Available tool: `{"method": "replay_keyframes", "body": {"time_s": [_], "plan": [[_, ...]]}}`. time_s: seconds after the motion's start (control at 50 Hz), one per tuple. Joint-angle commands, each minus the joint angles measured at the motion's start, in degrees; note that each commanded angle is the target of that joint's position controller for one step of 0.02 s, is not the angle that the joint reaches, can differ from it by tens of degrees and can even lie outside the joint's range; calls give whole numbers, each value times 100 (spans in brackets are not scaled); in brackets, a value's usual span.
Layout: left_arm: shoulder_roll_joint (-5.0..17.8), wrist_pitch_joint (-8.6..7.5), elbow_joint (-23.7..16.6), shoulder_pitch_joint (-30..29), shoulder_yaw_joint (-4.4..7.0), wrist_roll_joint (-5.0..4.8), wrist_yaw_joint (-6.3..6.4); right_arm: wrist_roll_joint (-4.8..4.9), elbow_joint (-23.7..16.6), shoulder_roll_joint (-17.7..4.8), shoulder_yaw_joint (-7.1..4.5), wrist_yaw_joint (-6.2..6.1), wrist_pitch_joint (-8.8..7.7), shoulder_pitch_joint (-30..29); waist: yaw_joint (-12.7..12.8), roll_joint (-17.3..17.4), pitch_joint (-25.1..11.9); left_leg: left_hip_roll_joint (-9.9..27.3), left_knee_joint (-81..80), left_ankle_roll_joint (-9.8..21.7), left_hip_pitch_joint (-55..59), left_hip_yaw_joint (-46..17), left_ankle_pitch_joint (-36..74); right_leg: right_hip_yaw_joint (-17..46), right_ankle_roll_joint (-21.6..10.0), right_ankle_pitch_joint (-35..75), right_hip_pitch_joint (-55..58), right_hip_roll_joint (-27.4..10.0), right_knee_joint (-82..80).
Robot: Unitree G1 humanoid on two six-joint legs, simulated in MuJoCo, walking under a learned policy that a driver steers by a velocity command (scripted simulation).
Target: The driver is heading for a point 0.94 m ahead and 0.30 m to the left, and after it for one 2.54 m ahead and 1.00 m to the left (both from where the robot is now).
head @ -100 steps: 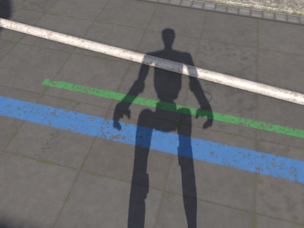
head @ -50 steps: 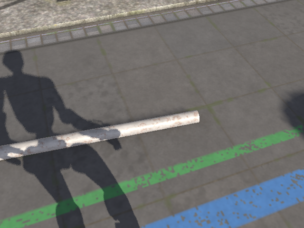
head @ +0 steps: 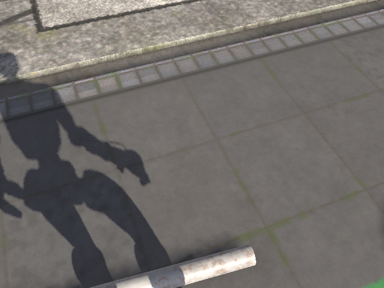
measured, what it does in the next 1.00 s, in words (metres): walks ahead, turning left: right foot, then left foot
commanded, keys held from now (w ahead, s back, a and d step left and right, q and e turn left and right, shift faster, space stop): w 0.22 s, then w+q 0.78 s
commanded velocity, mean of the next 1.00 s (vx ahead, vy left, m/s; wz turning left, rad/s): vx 0.50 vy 0.00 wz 0.33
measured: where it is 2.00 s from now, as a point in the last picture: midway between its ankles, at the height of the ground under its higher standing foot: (139, 169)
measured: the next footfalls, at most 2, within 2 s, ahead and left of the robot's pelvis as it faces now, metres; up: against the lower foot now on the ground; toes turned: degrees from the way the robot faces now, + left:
right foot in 0.38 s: +0.39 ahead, -0.16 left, +0.00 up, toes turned +2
left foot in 0.62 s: +0.28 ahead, +0.09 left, +0.00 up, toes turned +23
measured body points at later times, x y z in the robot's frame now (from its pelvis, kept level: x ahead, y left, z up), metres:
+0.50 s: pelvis +0.28 -0.06 +0.00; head +0.31 -0.08 +0.45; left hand +0.40 +0.21 -0.10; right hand +0.33 -0.34 -0.14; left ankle +0.16 +0.07 -0.64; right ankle +0.35 -0.16 -0.74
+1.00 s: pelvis +0.50 -0.01 +0.00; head +0.57 +0.00 +0.44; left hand +0.29 +0.22 -0.10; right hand +0.84 -0.07 -0.09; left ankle +0.25 +0.08 -0.73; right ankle +0.43 -0.17 -0.62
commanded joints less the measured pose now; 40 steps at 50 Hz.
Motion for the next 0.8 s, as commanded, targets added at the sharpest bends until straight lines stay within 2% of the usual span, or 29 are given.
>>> {"method": "replay_keyframes", "body": {"time_s": [0.02,0.04,0.08,0.12,0.18,0.26,0.3,0.32,0.34,0.36,0.38,0.4,0.42,0.44,0.46,0.48,0.5,0.52,0.56,0.62,0.64,0.66,0.68,0.72,0.76,0.8], "plan": [[442,9,-364,83,149,51,50,-42,-183,-546,-122,-1,-116,155,18,597,-356,1535,-1706,986,1021,-1840,242,275,30,482,-1063,-570,-191],[358,56,-373,74,134,64,57,-22,-142,-599,-133,-5,-143,185,62,586,-305,1515,-1813,1028,876,-1658,434,233,80,588,-1066,-595,-353],[357,88,-512,-287,134,105,69,-17,-45,-763,-178,-53,-154,323,32,505,-142,1497,-1970,1075,829,-1386,742,200,209,1086,-1367,-642,-896],[328,62,-627,-689,119,132,46,-2,41,-847,-201,-104,-124,485,-67,442,-63,1391,-2014,976,916,-1099,929,155,277,1799,-1489,-622,-1635],[204,5,-764,-1293,59,105,-23,51,161,-936,-216,-155,-83,744,-269,435,27,1204,-2013,779,942,-713,918,-31,279,2653,-1184,-420,-2742],[241,-20,-979,-1955,21,50,-104,126,404,-957,-227,-166,-2,1234,-502,433,199,1435,-1762,765,1446,-881,688,-36,246,2564,-1156,-265,-3360],[384,-80,-1092,-2092,53,57,-168,160,449,-1057,-266,-207,70,1260,-434,445,267,1634,-1487,701,1806,-1132,816,64,161,2175,-1169,-203,-3728],[458,-108,-1078,-1983,79,58,-184,159,453,-1119,-290,-232,107,1238,-338,499,196,1710,-1319,649,1931,-1261,951,63,124,1972,-956,-151,-3852],[546,-133,-1019,-1729,120,57,-183,156,450,-1174,-310,-249,142,1178,-174,587,67,1713,-1059,593,1958,-1319,1299,-5,72,1799,-542,-64,-3959],[709,-156,-852,-1144,218,66,-161,156,427,-1140,-293,-260,167,1078,160,578,-264,1496,-440,468,1851,-1184,1985,-136,-39,1767,325,72,-4166],[1011,-169,-590,-143,359,120,-112,100,374,-877,-197,-256,172,1090,566,443,-1012,1125,811,274,1260,-924,1983,27,-246,1922,1879,-178,-3927],[1578,-144,-441,760,506,225,-57,29,191,-298,-27,-232,113,1450,653,-599,-2042,360,3039,-136,-742,-439,165,1881,-870,1645,4242,-1654,-3835],[1405,-69,-317,1006,461,155,-78,162,240,-161,26,-228,28,1751,612,-1631,-2575,-25,4330,-275,-1921,-807,-2540,3753,-1320,619,4783,-2304,-4665],[953,-55,-387,646,325,129,-67,301,224,-759,-138,-222,-9,1409,641,-979,-1744,317,4973,-251,-2458,-1123,-2341,3297,-1099,-93,4124,-2113,-4869],[714,-54,-475,183,244,128,-43,322,84,-840,-176,-228,-17,969,526,-718,-1040,587,4993,-208,-2612,-946,-1895,2488,-897,-76,3307,-1926,-4991],[540,-71,-500,-257,183,162,-54,265,45,-768,-189,-246,9,793,338,-462,-612,777,4748,-241,-2403,-884,-1423,1926,-794,251,2521,-1682,-5240],[382,-115,-518,-572,138,191,-58,214,63,-738,-243,-261,80,818,136,-550,-356,944,4406,-247,-2089,-931,-1069,1400,-699,586,1958,-1461,-5469],[359,-136,-491,-719,137,233,-53,206,84,-595,-240,-257,165,954,1,-704,-250,1013,4361,-282,-1770,-900,-884,1028,-667,846,1588,-1360,-5641],[370,-177,-367,-697,155,272,-37,183,89,-337,-213,-263,319,1057,-99,-624,-173,1013,4690,-352,-1700,-744,-746,485,-759,1457,1337,-1345,-5806],[447,-174,-249,-598,171,283,31,145,-180,-371,-239,-284,415,610,-104,-284,87,1087,4483,-418,-2359,-919,-320,-92,-793,1923,1362,-1374,-5874],[524,-126,-217,-566,194,240,63,152,-394,-315,-194,-265,389,261,-67,-306,205,1084,3898,-445,-2486,-835,-303,-302,-752,1833,1331,-1281,-5964],[306,-64,-176,-370,151,206,86,186,-375,-478,-258,-248,358,150,29,50,241,926,3860,-430,-2903,-804,-303,-476,-623,2010,2037,-1021,-5767],[279,-10,-46,99,155,168,102,209,-453,-316,-212,-196,320,-148,260,155,147,865,3380,-425,-3143,-656,-408,-420,-544,2270,2755,-1027,-5551],[404,85,249,1030,185,106,130,223,-819,33,-112,-68,228,-1027,719,311,-37,703,2559,-439,-3695,-474,-845,-162,-484,2737,4179,-1214,-5208],[559,183,593,1916,196,180,163,271,-1241,297,-14,59,133,-1963,1079,107,-301,388,2085,-439,-4208,-217,-1394,87,-452,3872,5446,-1432,-4764],[735,258,730,2158,206,210,209,332,-1455,316,19,202,78,-2417,1090,-328,-504,163,1533,-447,-4007,63,-1512,84,-421,5298,5824,-1552,-4449]]}}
